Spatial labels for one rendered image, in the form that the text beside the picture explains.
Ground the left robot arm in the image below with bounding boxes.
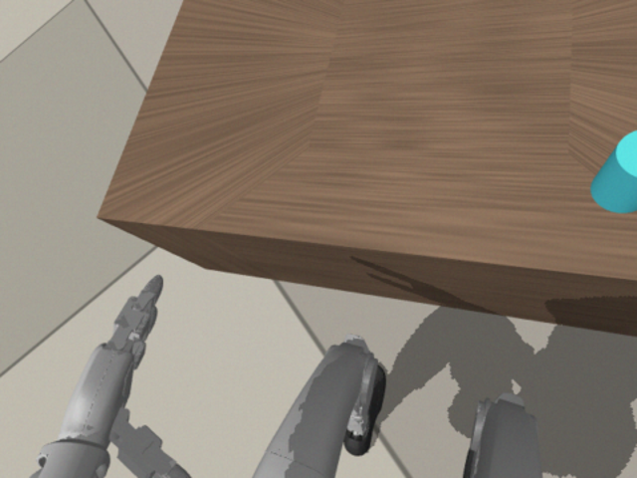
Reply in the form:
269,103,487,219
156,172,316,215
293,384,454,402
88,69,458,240
29,439,110,478

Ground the can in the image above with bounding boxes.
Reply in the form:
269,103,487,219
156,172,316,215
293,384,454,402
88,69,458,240
590,130,637,213

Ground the left robot foot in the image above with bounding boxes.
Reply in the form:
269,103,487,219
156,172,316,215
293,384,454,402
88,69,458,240
343,365,386,456

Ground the left robot hand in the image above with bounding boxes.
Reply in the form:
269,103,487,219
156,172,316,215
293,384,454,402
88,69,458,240
57,275,191,478

